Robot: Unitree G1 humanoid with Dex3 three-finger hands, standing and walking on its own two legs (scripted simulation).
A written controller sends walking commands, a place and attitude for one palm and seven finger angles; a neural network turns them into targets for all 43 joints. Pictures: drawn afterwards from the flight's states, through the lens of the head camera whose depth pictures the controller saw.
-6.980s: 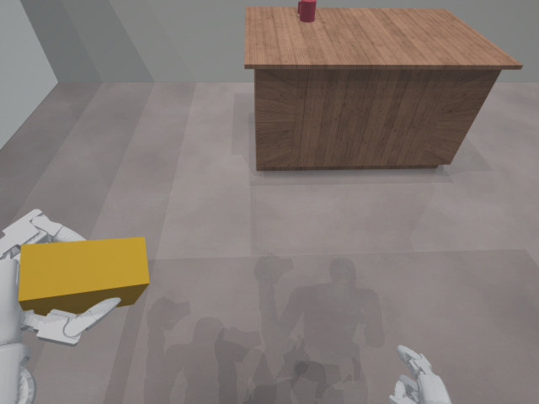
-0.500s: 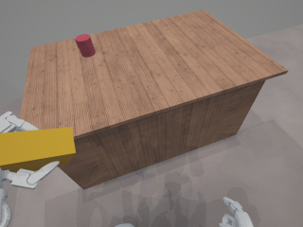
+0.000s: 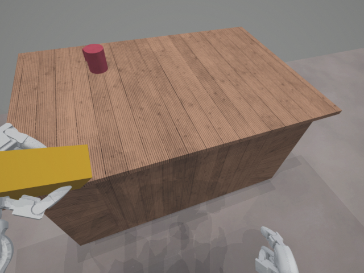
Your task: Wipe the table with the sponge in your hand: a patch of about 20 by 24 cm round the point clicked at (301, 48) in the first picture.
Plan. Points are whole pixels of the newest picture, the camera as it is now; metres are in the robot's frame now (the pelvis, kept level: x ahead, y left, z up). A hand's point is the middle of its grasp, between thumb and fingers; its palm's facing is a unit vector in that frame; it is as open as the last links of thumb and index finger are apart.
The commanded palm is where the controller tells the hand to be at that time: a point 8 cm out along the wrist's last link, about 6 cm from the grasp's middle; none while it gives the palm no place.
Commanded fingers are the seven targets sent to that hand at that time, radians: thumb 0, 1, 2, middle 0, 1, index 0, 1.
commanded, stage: come to a stop and stand still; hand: left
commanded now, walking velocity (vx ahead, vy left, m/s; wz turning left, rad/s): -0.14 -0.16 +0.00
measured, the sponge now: (58, 171) +0.24 +0.22 +0.16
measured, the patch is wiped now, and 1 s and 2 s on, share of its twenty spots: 0.00 0.00 0.00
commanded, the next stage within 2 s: look again from close up in 1.20 s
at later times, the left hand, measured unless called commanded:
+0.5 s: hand (88, 178) +0.22 +0.17 +0.17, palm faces +0.27 -0.90 -0.34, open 9.3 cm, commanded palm +0.17 +0.23 +0.19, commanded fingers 0.00 0.10 1.30 -1.20 -1.60 -1.20 -1.60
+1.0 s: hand (49, 173) +0.23 +0.24 +0.16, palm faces +0.36 -0.87 -0.34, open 9.3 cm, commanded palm +0.17 +0.27 +0.19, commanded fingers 0.00 0.10 1.30 -1.20 -1.60 -1.20 -1.60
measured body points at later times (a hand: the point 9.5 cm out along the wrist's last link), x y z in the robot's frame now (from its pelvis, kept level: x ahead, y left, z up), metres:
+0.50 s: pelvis +0.00 -0.04 +0.01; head +0.00 -0.03 +0.46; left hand +0.20 +0.21 +0.19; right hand +0.14 -0.31 -0.06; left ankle +0.05 +0.08 -0.73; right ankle +0.01 -0.14 -0.73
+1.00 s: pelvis +0.00 +0.00 +0.02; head +0.02 +0.01 +0.46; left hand +0.21 +0.28 +0.18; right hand +0.18 -0.21 -0.06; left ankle +0.05 +0.08 -0.73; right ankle +0.01 -0.14 -0.73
